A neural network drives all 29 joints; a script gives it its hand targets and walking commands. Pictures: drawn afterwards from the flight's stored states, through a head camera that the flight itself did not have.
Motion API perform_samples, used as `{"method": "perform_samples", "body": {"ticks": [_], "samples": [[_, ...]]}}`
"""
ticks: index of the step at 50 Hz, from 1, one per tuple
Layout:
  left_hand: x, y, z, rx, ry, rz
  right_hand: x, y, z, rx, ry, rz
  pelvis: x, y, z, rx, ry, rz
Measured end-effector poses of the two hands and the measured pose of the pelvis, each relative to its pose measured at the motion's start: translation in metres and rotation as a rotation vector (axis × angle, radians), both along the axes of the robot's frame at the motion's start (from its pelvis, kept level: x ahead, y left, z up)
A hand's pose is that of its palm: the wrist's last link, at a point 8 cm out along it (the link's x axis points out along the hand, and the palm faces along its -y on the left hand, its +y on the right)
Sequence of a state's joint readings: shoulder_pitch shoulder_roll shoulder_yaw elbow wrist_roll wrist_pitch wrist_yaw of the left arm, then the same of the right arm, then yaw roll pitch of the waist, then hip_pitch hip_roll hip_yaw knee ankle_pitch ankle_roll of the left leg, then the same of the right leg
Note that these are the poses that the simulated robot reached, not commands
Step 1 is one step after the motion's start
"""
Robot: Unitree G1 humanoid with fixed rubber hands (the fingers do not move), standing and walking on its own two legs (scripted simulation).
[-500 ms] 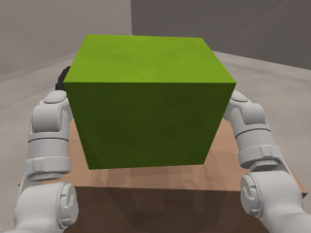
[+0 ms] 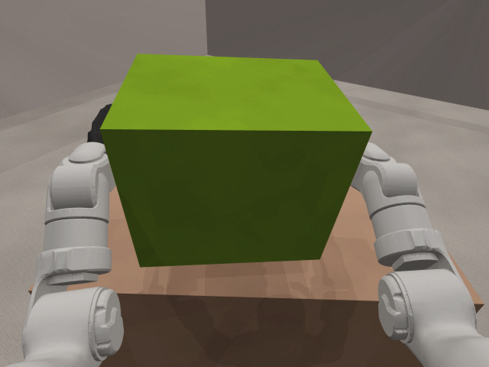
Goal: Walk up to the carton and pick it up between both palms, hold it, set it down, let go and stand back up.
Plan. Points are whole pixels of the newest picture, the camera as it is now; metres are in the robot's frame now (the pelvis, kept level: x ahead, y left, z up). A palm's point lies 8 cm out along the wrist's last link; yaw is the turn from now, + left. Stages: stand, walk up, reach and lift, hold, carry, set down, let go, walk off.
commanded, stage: hold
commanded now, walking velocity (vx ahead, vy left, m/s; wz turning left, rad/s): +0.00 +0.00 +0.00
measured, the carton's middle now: (231, 160) +0.39 +0.02 +0.21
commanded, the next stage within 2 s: none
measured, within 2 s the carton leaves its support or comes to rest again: neither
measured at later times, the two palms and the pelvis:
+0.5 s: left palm (102, 152) +0.36 +0.21 +0.25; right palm (353, 151) +0.38 -0.17 +0.24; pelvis +0.00 +0.00 +0.00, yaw +0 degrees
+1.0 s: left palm (102, 152) +0.36 +0.21 +0.25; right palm (353, 152) +0.38 -0.17 +0.24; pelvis +0.00 +0.00 +0.00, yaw +0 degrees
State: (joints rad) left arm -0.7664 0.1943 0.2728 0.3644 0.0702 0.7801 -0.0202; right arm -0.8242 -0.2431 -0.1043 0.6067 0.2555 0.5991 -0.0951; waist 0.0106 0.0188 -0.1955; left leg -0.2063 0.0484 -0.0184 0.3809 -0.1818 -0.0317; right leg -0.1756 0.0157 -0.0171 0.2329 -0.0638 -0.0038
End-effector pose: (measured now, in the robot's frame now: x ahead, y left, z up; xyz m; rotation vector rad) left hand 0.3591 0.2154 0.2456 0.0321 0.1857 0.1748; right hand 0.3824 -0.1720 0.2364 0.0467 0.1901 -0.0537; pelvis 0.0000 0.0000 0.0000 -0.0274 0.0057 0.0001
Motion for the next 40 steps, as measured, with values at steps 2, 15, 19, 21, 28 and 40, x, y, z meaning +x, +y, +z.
{"method": "perform_samples", "body": {"ticks": [2, 15, 19, 21, 28, 40], "samples": [[0.0, -0.0001, 0.0, 0.0, 0.0, 0.0, 0.0, 0.0, -0.0001, 0.0, 0.0, 0.0, 0.0, 0.0, 0.0, 0.0, 0.0, 0.0], [-0.0002, -0.0002, 0.0003, 0.0, -0.001, 0.0, -0.0001, -0.0002, -0.0002, 0.0, 0.0, 0.0, -0.0001, 0.0, 0.0, 0.0, 0.0, 0.0], [-0.0001, -0.0003, 0.0003, 0.0, -0.001, -0.001, -0.0001, -0.0003, -0.0002, -0.001, 0.001, -0.001, -0.0001, 0.0, 0.0, 0.0, 0.0, 0.0], [-0.0001, -0.0003, 0.0002, 0.0, -0.001, -0.001, -0.0001, -0.0003, -0.0003, -0.001, 0.001, -0.001, -0.0001, 0.0, 0.0, 0.0, 0.0, 0.0], [0.0, -0.0004, 0.0001, -0.001, -0.001, -0.001, 0.0, -0.0004, -0.0005, -0.002, 0.001, -0.001, 0.0, 0.0001, 0.0, 0.0, 0.0, 0.0], [0.0001, -0.0005, 0.0001, -0.001, -0.001, -0.002, 0.0001, -0.0005, -0.0007, -0.003, 0.002, -0.002, 0.0, 0.0001, 0.0, 0.0, 0.0, 0.0]]}}
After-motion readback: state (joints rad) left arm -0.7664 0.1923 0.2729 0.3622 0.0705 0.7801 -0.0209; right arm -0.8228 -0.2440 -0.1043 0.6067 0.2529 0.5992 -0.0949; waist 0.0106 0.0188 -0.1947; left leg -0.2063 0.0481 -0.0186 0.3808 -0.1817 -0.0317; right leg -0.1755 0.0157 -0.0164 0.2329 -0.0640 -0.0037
